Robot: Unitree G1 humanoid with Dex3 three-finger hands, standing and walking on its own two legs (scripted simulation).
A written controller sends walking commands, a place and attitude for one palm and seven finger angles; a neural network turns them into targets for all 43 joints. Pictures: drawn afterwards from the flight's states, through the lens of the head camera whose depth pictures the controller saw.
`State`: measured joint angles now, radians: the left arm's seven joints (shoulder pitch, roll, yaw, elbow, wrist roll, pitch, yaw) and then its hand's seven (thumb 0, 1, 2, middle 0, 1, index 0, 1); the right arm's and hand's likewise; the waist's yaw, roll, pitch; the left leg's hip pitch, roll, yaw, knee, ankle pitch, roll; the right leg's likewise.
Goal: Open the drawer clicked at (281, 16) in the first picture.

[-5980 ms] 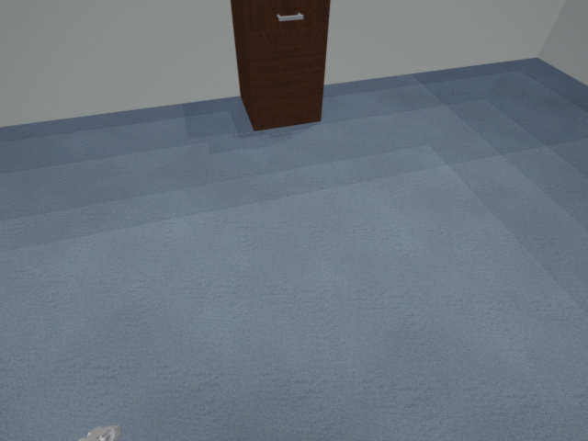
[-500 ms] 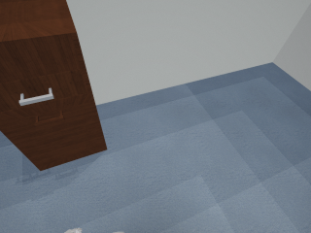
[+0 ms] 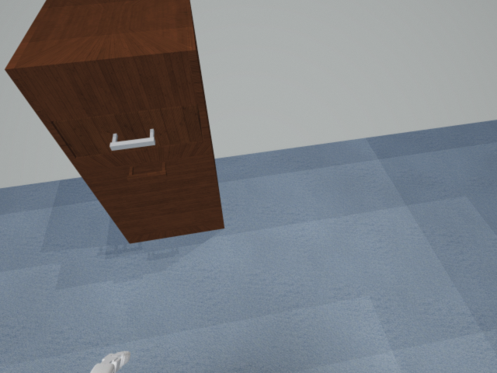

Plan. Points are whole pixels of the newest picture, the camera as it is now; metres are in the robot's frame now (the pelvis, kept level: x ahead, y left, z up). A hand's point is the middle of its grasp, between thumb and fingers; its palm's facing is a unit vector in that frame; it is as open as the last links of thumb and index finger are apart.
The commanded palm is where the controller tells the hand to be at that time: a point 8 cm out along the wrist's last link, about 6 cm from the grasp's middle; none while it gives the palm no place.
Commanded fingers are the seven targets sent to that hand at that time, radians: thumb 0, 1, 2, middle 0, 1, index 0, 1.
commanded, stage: turn to face it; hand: left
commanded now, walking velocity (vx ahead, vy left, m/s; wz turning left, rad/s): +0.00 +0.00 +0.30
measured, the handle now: (133, 139) +0.72 +0.36 -0.13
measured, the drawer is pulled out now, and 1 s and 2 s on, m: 0.00 0.00 0.00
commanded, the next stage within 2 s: take the last steps up to it in 0.14 s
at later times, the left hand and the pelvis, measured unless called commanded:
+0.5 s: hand out of the picture -0.08 +0.17 -0.16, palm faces +0.27 -0.94 -0.23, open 7.3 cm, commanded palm none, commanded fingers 0.00 0.90 0.90 -0.20 -0.30 -0.20 -0.30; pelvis -0.01 -0.01 +0.01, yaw +11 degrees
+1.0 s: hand (137, 341) +0.20 +0.23 -0.17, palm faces +0.11 -0.97 -0.20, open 7.4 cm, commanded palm none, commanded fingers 0.00 0.90 0.90 -0.20 -0.30 -0.20 -0.30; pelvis +0.13 +0.04 -0.01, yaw +9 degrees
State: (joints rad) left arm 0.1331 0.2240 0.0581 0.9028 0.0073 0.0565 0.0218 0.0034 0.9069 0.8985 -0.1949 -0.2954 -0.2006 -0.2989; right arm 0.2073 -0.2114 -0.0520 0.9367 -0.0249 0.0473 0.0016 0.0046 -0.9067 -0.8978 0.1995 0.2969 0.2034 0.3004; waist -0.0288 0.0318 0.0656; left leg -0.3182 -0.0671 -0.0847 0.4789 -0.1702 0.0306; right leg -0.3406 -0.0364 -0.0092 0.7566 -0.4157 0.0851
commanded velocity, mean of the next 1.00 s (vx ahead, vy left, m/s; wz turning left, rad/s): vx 0.23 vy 0.00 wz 0.07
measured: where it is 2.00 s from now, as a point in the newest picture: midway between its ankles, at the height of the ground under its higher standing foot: (252, 365)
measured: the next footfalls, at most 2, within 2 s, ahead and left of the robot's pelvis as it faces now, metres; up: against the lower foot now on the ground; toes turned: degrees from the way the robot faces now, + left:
right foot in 0.04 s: +0.03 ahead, -0.13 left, +0.00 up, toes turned -1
left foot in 0.56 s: +0.00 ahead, +0.13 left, +0.00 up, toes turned +15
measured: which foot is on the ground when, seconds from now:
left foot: down 0.00-0.06, up 0.08-0.54, down 0.56-1.00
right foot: up 0.00-0.02, down 0.04-0.56, up 0.58-1.00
